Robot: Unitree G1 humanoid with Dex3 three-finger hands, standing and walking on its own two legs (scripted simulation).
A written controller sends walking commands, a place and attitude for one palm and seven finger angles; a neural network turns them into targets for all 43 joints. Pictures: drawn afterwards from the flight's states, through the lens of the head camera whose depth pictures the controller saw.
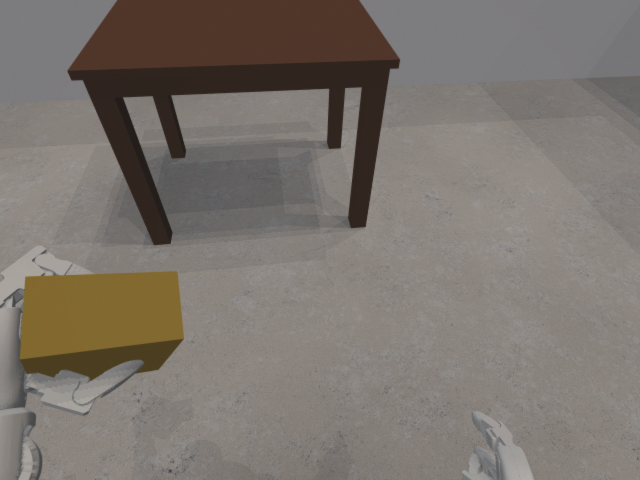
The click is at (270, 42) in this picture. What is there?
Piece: table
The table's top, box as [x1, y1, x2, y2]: [67, 0, 399, 80]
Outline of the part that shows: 67,70 72,80 398,68 399,59 358,0 117,0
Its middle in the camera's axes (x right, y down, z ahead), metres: -0.29 -0.78 +1.41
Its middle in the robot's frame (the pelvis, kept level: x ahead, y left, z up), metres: +1.56 +0.38 -0.02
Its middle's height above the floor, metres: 0.75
